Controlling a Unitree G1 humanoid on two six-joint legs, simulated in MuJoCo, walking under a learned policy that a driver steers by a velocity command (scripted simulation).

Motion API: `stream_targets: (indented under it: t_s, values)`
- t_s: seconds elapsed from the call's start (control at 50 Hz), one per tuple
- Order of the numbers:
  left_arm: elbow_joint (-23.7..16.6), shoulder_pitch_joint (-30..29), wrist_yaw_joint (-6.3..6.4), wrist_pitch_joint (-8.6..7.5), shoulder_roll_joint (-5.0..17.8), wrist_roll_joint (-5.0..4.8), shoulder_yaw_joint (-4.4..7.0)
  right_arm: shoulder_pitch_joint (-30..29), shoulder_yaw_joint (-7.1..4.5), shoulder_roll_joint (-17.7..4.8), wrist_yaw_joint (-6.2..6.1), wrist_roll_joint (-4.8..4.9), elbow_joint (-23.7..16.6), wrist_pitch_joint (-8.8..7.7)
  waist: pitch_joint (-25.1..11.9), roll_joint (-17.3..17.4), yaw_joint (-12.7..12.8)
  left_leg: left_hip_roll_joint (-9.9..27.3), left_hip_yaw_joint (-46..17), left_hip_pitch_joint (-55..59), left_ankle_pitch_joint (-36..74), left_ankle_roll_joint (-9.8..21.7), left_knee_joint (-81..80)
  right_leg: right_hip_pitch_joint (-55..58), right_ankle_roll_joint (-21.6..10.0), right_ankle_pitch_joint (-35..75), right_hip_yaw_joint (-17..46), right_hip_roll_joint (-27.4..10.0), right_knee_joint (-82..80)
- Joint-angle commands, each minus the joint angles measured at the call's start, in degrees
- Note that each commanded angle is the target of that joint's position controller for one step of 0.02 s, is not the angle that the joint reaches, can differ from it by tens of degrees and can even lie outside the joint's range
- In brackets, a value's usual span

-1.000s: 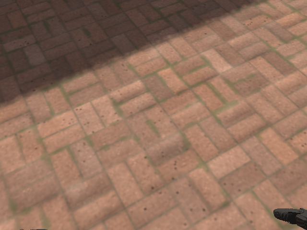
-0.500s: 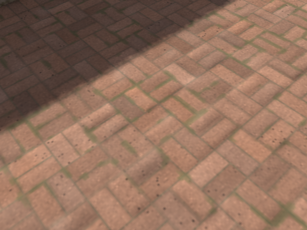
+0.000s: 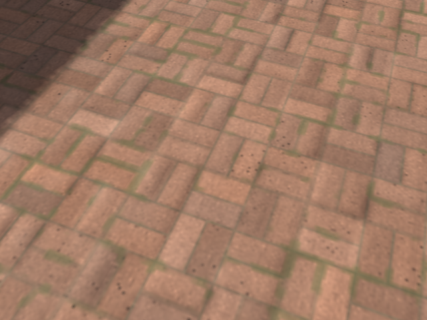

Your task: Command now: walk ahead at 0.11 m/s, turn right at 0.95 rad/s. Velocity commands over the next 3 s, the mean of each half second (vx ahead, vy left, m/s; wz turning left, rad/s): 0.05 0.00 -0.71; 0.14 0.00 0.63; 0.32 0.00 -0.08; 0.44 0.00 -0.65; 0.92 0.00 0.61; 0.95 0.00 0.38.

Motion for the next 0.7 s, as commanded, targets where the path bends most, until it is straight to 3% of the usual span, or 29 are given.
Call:
stream_targets:
  t_s: [0.02,0.08,0.12,0.14,0.16,0.18,0.2,0.22,0.24,0.26,0.28,0.32,0.38,0.46,0.48,0.54,0.58,0.6,0.62,0.64,0.66,0.68,0.7]
  values:
    - [-5.56,-5.39,-1.41,-0.8,0.69,0.16,-0.58,-3.81,-2.58,-10.88,-0.19,0.64,-3.45,0.34,-1.86,8.36,-0.83,14.62,-3.25,3.51,28.41,8.67,-4.14,0.55,-0.58,4.27,-1.92,-1.21,-8.97]
    - [-5.17,-5.46,-2.34,-0.05,2.46,-0.06,0.2,-4.68,-3.13,-12.58,1.0,2.37,-3.09,0.54,-2.81,8.86,0.11,15.38,0.16,4.08,33.33,7.04,-0.36,7.94,-2.99,3.88,-5.41,0.88,-16.9]
    - [-4.4,-2.52,-2.42,0.57,4.62,-0.19,1.43,-5.01,-3.42,-13.05,1.76,3.64,-2.89,0.22,-5.05,9.15,2.35,15.59,1.81,5.65,43.24,5.48,6.96,14.6,-5.63,1.75,-7.57,3.92,-22.3]
    - [-2.9,2.57,-2.13,0.54,6.13,-0.15,2.5,-5.66,-3.25,-12.39,2.01,4.3,-2.82,0.16,-7.3,8.04,5.46,14.4,3.6,4.31,45.69,3.88,15.06,22.01,-7.79,4.37,-8.26,6.25,-27.56]
    - [-0.56,10.41,-0.89,0.33,9.24,0.05,4.14,-4.01,-2.63,-10.48,2.45,3.99,-2.37,-0.15,-10.4,3.69,9.24,11.47,4.75,-3.85,38.44,0.53,27.98,35.6,-11.29,13.74,-5.43,7.95,-34.01]
    - [-1.52,11.18,0.34,0.11,15.96,-0.94,5.31,-1.51,-0.6,-3.47,2.76,-0.02,-4.97,-0.44,-12.24,-12.16,5.1,4.57,4.42,-22.69,-14.78,-3.39,45.21,48.98,-16.95,44.08,15.07,-5.45,-31.59]
    - [-5.15,7.09,-0.54,-1.82,18.45,1.88,4.89,-0.12,-0.23,-5.79,2.68,-0.73,-7.09,-1.22,-24.3,-15.18,3.29,-3.32,-9.46,-35.68,-25.58,-5.25,61.08,56.5,-31.36,32.18,42.43,-17.26,-36.1]
    - [-5.36,6.49,-1.31,-2.93,13.85,1.89,3.92,-6.27,-1.17,-10.31,2.58,0.74,-7.17,-1.74,-23.34,-4.19,7.23,-0.72,-15.56,-37.63,-19.01,-3.87,60.01,53.82,-28.18,24.63,37.26,-15.22,-39.89]
    - [-4.5,4.17,-1.17,-3.51,12.16,0.82,3.23,-9.0,-0.92,-10.1,2.15,1.21,-8.23,-1.93,-16.57,-3.09,5.71,0.24,-15.74,-37.41,-14.1,-2.77,56.03,47.44,-25.01,19.88,31.76,-12.27,-40.78]
    - [-4.42,1.6,-0.63,-3.35,10.22,-0.29,2.68,-8.28,-0.9,-9.53,1.29,0.33,-7.01,-1.71,-12.33,1.02,3.48,1.96,-16.14,-35.83,-10.55,-2.75,51.12,41.47,-21.58,16.15,27.65,-8.74,-41.05]
    - [-4.89,-1.29,0.06,-2.9,9.0,-0.54,2.1,-7.73,-1.11,-10.22,0.88,-0.2,-6.89,-1.2,-10.01,-0.02,1.69,2.31,-16.35,-32.59,-8.52,-2.9,46.52,35.52,-20.17,16.62,25.0,-6.91,-41.2]
    - [-5.99,-4.88,1.15,-2.28,8.25,0.93,1.59,-4.58,-1.03,-9.6,1.23,0.11,-5.02,-0.19,-9.87,-1.32,-0.27,1.16,-13.84,-26.87,-5.69,-4.0,42.98,29.56,-19.16,22.97,20.19,-5.04,-40.85]
    - [-4.3,-3.69,1.98,-2.16,6.36,1.88,0.43,-1.6,0.25,-6.54,1.19,0.51,-2.91,0.89,-12.51,-1.54,0.62,1.88,-11.26,-21.4,-2.98,-6.11,37.79,26.45,-18.84,31.51,14.37,-4.37,-38.44]
    - [-1.05,-4.28,1.25,-2.53,0.91,3.58,-2.33,-2.05,1.59,-4.24,1.54,1.04,-2.67,1.84,-10.48,-5.07,2.2,4.23,-10.38,-12.07,2.32,-5.49,28.21,20.33,-16.86,14.3,10.23,-3.51,-40.6]
    - [-0.26,-4.18,0.83,-2.75,1.46,3.97,-2.35,-2.88,1.45,-5.1,1.63,1.29,-3.12,1.93,-8.46,-5.84,2.85,3.98,-10.04,-11.15,2.12,-4.9,26.76,19.09,-16.85,8.62,10.47,-4.07,-41.24]
    - [0.93,-4.79,0.93,-2.44,5.96,3.33,-1.1,-5.14,0.32,-9.25,1.78,1.97,-5.62,1.73,-3.08,-6.52,3.53,2.33,-7.84,-15.02,-3.63,-2.69,23.37,20.94,-17.27,4.83,12.73,-6.63,-39.59]
    - [1.43,-4.84,1.67,-1.98,5.91,2.1,-0.94,-2.77,0.29,-8.74,2.28,1.91,-5.73,1.33,-3.53,-5.21,2.24,1.33,-6.49,-14.11,-1.0,-1.03,16.97,24.34,-16.05,11.17,12.37,-7.27,-35.38]
    - [1.96,-3.76,2.03,-1.86,5.36,1.44,-0.88,-1.54,0.22,-8.87,2.55,1.6,-5.71,1.2,-3.6,-3.43,1.86,1.35,-7.69,-13.09,5.42,0.27,11.9,25.53,-13.97,11.39,10.98,-5.94,-32.45]
    - [1.74,-2.27,2.49,-2.05,4.23,1.65,-0.82,-0.93,-0.53,-11.9,2.52,1.12,-6.26,1.06,-3.81,3.4,3.16,5.17,-15.29,-10.85,21.34,2.75,8.48,23.54,-10.34,7.08,6.89,-1.61,-24.99]
    - [0.2,-2.84,2.74,-2.29,2.92,2.98,-0.85,-0.18,-1.71,-15.72,2.18,1.53,-6.66,0.86,-3.54,14.71,4.74,12.81,-29.82,-8.42,29.65,9.43,3.93,16.34,-5.02,-1.33,-1.16,7.58,-14.5]
    - [-1.9,-9.97,2.93,-2.56,2.86,3.0,-0.95,3.95,-2.08,-15.89,2.12,0.53,-6.38,0.76,-2.53,20.14,-0.69,18.58,-42.6,-3.82,29.69,17.41,-2.31,5.72,-2.67,-18.41,0.14,12.9,-4.77]
    - [-2.37,-11.12,2.9,-2.64,2.93,2.38,-0.69,6.66,-1.83,-14.63,1.96,-0.53,-6.05,0.18,-4.82,16.69,-1.82,18.98,-43.71,-0.28,27.64,18.52,-3.03,2.14,-2.53,-23.25,5.0,11.47,4.83]
    - [-1.46,-9.75,2.7,-2.36,2.22,1.68,-0.57,4.53,-1.92,-13.74,1.48,0.04,-6.39,-0.06,-5.67,12.42,0.01,16.11,-39.43,0.85,26.51,15.86,-1.12,1.46,-2.43,-20.2,6.73,10.08,8.25]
